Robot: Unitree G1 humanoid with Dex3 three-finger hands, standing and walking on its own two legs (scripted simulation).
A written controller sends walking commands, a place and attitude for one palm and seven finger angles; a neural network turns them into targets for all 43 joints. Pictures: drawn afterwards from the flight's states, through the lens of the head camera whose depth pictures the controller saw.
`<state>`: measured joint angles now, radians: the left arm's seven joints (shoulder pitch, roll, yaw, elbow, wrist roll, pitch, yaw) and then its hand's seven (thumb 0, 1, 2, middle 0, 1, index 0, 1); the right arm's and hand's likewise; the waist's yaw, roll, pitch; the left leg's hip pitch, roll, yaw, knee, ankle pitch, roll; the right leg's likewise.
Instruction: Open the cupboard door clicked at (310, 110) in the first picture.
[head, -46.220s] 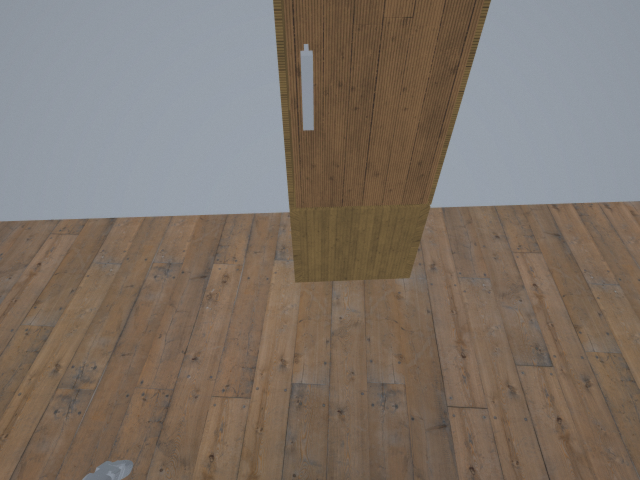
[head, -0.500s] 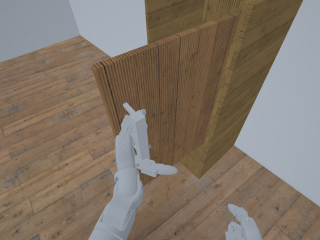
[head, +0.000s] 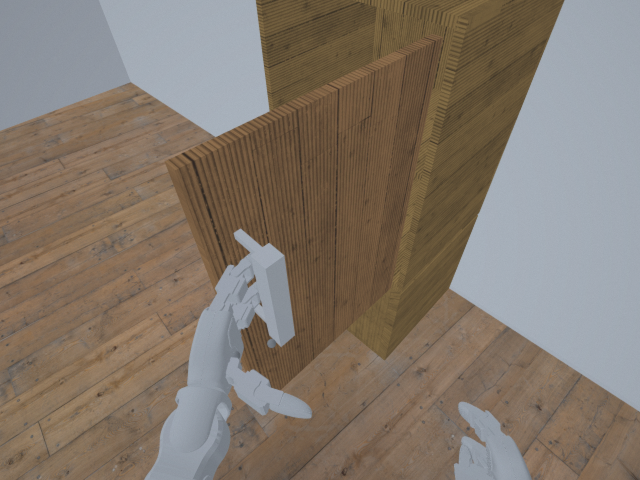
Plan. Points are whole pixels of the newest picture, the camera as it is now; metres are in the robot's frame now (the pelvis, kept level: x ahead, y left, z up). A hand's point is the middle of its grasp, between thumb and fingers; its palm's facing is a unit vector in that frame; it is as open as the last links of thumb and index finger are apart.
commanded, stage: slide the hand sideways off the handle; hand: left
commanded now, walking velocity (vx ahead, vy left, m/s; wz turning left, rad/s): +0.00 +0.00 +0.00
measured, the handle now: (264, 289) +0.33 +0.09 +0.08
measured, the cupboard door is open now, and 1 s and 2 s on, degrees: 88 86 86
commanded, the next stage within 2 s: draw the hand back to the body in 0.62 s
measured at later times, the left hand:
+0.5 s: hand (215, 380) +0.21 +0.13 +0.08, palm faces +0.02 -1.00 -0.03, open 16.3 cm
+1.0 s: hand (174, 381) +0.20 +0.16 +0.10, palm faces +0.04 -1.00 -0.07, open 16.3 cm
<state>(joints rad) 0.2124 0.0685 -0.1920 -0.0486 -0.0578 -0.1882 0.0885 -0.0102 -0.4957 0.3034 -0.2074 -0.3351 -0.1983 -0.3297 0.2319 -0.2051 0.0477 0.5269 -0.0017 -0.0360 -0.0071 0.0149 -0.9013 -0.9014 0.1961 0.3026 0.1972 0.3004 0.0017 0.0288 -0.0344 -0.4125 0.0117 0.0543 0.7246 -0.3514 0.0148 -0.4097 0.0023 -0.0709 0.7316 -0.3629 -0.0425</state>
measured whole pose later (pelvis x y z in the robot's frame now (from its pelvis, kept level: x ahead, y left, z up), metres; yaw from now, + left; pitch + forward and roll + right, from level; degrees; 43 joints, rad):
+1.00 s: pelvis +0.01 +0.00 -0.01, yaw +2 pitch +4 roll -1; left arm 0.52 0.21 0.06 -0.35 -0.23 -0.18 -0.15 -0.01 -0.50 0.30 -0.15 -0.30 -0.15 -0.30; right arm 0.26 -0.22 0.05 0.50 0.03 -0.17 -0.07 0.02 -0.90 -0.90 0.20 0.30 0.20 0.30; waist 0.03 0.06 -0.08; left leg -0.50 0.01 0.01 0.85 -0.42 0.01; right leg -0.47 0.00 -0.11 0.81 -0.43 -0.04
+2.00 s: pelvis +0.03 +0.02 +0.03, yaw +0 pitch -4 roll -1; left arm 0.46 0.34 0.33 -0.39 -0.06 -0.09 0.12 0.01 0.73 0.83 -0.20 -0.30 -0.20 -0.31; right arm 0.18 -0.23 0.02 0.65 -0.01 -0.09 -0.07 0.02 -0.90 -0.90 0.20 0.30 0.20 0.30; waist 0.08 0.06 0.04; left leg -0.08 -0.01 0.05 0.40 -0.25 0.03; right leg -0.05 0.00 -0.07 0.36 -0.23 -0.01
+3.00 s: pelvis -0.05 +0.03 +0.01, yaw +0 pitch -1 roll -1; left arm 0.56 0.42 0.43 -0.52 -0.02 -0.19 0.14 0.02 0.89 0.90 -0.21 -0.30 -0.21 -0.31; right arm 0.19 -0.22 0.00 0.55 0.01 -0.05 -0.09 0.01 -0.90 -0.90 0.20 0.30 0.20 0.30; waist 0.01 0.00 0.07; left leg -0.36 -0.02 0.08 0.56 -0.20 0.07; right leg -0.35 -0.02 -0.05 0.55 -0.19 0.00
